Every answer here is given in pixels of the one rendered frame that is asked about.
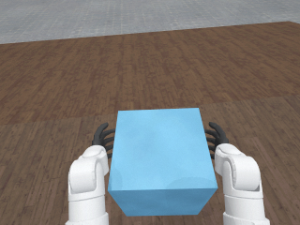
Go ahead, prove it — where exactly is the left robot forearm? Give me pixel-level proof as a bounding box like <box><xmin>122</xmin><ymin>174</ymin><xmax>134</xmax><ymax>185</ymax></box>
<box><xmin>65</xmin><ymin>145</ymin><xmax>109</xmax><ymax>225</ymax></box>

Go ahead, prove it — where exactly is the robot right hand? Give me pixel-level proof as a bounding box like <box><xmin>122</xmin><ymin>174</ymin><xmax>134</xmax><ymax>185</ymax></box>
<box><xmin>204</xmin><ymin>122</ymin><xmax>229</xmax><ymax>159</ymax></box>

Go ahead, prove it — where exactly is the robot left hand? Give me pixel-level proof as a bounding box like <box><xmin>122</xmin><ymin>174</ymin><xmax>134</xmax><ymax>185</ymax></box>
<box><xmin>91</xmin><ymin>122</ymin><xmax>116</xmax><ymax>159</ymax></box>

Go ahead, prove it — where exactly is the right robot forearm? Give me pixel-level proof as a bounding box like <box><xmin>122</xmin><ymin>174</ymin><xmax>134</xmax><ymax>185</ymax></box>
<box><xmin>214</xmin><ymin>143</ymin><xmax>270</xmax><ymax>225</ymax></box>

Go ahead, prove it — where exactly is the carton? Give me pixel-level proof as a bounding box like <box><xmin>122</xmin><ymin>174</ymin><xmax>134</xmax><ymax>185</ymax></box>
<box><xmin>108</xmin><ymin>108</ymin><xmax>218</xmax><ymax>217</ymax></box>

